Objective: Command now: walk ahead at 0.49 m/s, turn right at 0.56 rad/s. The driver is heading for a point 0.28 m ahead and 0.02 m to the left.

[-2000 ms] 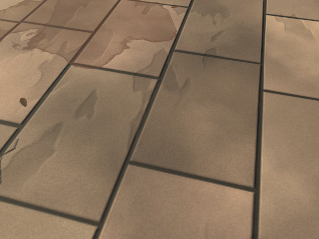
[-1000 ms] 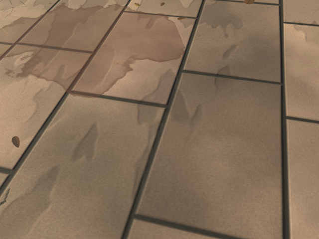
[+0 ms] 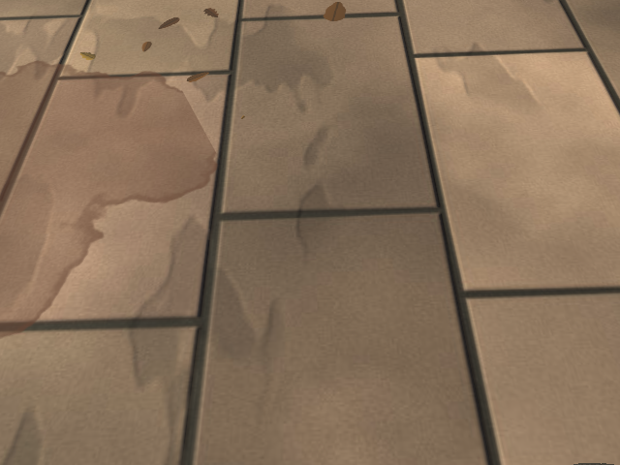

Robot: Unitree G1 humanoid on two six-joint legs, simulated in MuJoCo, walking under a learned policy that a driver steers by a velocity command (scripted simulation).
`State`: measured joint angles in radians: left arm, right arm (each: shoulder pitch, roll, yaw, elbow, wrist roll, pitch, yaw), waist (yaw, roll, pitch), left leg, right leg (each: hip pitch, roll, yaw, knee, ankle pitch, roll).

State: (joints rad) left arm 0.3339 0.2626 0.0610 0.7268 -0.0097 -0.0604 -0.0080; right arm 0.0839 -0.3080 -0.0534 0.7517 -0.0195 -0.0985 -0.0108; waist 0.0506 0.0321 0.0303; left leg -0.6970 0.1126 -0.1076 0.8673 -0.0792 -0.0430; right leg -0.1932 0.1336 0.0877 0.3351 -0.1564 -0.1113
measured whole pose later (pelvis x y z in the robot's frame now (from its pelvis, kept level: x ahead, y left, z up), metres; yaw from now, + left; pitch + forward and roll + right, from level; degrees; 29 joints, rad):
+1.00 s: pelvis +0.26 +0.02 -0.01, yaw -7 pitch -1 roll +0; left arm 0.22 0.21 0.03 0.80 0.01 0.00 0.03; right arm 0.15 -0.24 -0.03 0.93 0.00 0.00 -0.02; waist -0.01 0.00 0.03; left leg -0.25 0.01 0.00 0.56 -0.28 -0.02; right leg -0.21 0.00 0.04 0.57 -0.34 0.00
